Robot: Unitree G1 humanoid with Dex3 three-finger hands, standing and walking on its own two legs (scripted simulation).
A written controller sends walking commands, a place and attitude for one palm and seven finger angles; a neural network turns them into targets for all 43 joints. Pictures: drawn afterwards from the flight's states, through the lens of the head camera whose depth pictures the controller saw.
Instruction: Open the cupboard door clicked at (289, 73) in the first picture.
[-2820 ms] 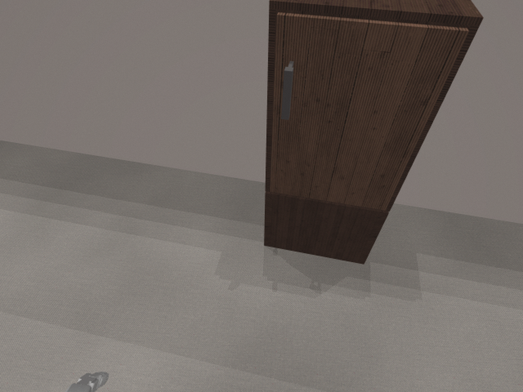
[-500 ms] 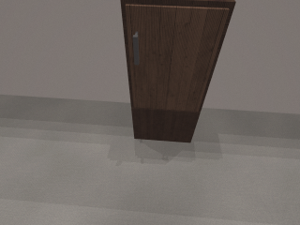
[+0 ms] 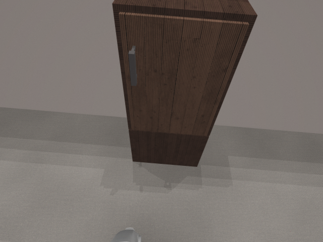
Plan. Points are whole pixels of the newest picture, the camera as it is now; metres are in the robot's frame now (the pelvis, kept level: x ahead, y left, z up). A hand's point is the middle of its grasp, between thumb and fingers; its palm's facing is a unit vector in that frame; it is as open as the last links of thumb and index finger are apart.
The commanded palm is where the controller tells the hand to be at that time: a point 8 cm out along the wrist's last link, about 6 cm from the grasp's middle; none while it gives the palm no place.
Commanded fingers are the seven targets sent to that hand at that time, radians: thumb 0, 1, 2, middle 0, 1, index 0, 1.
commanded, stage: take the last steps up to it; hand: left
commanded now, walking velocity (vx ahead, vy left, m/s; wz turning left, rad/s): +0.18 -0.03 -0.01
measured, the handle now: (133, 66) +0.67 +0.17 +0.05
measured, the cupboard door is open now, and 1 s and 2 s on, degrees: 0 0 0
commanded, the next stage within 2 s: come to a stop and stand still in 0.08 s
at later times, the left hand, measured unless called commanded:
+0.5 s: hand (101, 220) +0.20 +0.20 -0.17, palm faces -0.03 -0.98 -0.21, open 7.4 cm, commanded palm none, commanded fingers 0.00 0.90 0.90 -0.20 -0.30 -0.20 -0.30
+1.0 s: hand out of the picture +0.10 +0.19 -0.16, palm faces +0.09 -0.97 -0.24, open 7.3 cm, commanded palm none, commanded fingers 0.00 0.90 0.90 -0.20 -0.30 -0.20 -0.30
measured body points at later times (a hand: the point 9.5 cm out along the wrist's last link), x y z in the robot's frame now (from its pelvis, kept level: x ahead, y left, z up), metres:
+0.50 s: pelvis +0.11 +0.01 +0.00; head +0.15 +0.02 +0.45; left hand +0.20 +0.25 -0.15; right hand +0.11 -0.22 -0.15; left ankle +0.13 +0.11 -0.74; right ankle +0.13 -0.12 -0.70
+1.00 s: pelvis +0.07 +0.00 +0.00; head +0.08 -0.01 +0.45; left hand +0.09 +0.24 -0.14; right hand +0.14 -0.25 -0.15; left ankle +0.05 +0.14 -0.71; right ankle +0.12 -0.12 -0.74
